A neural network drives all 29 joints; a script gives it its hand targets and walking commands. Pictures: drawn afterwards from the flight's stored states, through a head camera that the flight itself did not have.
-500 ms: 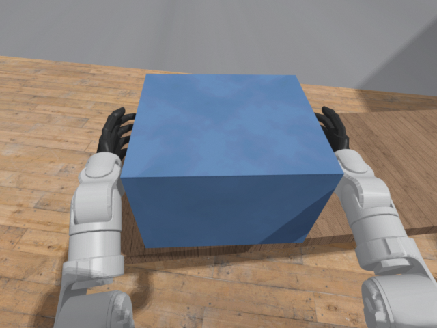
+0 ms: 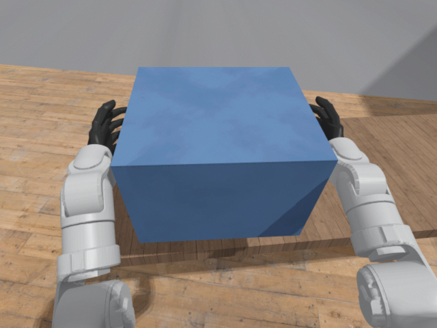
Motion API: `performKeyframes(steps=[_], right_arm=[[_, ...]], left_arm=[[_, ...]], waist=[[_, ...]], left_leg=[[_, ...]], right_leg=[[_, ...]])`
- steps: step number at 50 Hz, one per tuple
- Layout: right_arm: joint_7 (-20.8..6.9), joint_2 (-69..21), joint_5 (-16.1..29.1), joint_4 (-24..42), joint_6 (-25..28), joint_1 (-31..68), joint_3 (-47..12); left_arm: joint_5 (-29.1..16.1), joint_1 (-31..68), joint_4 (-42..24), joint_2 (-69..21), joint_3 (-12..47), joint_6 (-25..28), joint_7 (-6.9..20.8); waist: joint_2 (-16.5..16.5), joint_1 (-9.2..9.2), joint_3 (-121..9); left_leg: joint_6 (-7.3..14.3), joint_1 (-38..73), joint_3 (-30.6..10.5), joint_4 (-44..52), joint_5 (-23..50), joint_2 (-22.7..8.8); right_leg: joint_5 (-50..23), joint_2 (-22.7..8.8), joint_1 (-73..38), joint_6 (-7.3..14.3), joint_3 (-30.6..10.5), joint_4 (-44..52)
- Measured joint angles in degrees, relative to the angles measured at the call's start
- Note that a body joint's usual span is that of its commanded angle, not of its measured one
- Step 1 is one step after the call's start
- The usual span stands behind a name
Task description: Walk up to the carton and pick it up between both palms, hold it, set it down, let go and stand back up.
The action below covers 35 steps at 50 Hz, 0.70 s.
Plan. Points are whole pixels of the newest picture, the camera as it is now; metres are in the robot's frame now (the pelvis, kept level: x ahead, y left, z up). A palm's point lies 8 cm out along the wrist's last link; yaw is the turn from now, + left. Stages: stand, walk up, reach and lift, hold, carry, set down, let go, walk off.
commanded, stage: hold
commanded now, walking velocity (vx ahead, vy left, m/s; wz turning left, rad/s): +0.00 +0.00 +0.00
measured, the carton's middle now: (218, 150) +0.39 +0.01 +0.15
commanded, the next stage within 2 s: none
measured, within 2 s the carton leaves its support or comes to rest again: neither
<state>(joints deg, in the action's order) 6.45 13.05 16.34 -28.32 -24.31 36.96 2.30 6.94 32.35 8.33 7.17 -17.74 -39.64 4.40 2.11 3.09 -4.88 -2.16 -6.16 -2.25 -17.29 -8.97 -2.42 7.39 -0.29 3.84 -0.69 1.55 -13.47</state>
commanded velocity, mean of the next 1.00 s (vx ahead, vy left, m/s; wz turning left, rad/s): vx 0.00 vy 0.00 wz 0.00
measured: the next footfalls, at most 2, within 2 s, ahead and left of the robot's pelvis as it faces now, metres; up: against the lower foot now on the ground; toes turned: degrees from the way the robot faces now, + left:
none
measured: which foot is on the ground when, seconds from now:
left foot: down 0.00-1.00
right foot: down 0.00-1.00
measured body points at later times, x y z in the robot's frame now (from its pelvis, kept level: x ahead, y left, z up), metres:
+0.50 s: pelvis +0.00 +0.00 +0.00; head -0.05 +0.03 +0.45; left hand +0.37 +0.19 +0.20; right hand +0.37 -0.20 +0.20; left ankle +0.01 +0.14 -0.75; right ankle +0.00 -0.13 -0.75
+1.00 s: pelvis +0.00 +0.01 +0.00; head -0.05 +0.03 +0.45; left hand +0.37 +0.20 +0.20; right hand +0.37 -0.19 +0.20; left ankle +0.01 +0.14 -0.75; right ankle +0.00 -0.13 -0.75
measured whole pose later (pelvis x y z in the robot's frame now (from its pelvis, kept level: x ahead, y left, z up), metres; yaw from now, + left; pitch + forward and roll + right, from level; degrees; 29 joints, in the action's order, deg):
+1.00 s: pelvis +0.00 +0.01 +0.00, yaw +0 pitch -2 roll -1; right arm 6.7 13.6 17.7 -27.6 -27.3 38.3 3.4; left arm 8.6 33.8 6.6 6.7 -17.7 -43.2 4.4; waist 2.4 3.7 -5.5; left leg -1.8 -6.7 -2.3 -17.9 -9.1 -2.1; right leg 6.8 -0.3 4.0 -1.0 0.6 -12.8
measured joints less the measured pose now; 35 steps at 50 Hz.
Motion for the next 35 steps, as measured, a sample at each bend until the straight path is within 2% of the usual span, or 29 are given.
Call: performKeyframes(steps=[11,22,35], right_arm=[[-0.05,0.47,1.35,1.34,-1.34,-0.18,1.03],[-1.29,1.64,1.26,-0.70,-2.20,1.95,0.94],[0.03,0.64,0.46,-0.06,-2.93,1.92,0.29]], left_arm=[[0.37,0.28,-1.77,-0.05,1.19,-1.88,-0.55],[1.36,1.33,-1.85,-1.32,0.44,-3.45,-1.31],[1.16,1.33,-1.17,-0.60,-0.78,-3.21,-0.10]], waist=[[0.39,0.52,-0.50],[0.11,0.24,-0.80],[-0.06,0.05,-0.61]], left_leg=[[0.51,-0.91,0.08,-0.79,-0.17,0.42],[0.25,-0.96,0.90,-0.44,0.00,-0.09],[-0.12,0.02,0.02,-0.05,0.06,-0.22]], right_leg=[[-0.51,-0.33,0.39,-0.50,-0.31,0.42],[-0.75,0.22,1.13,-0.21,-1.38,0.18],[-0.34,0.45,0.00,0.17,-0.72,0.23]])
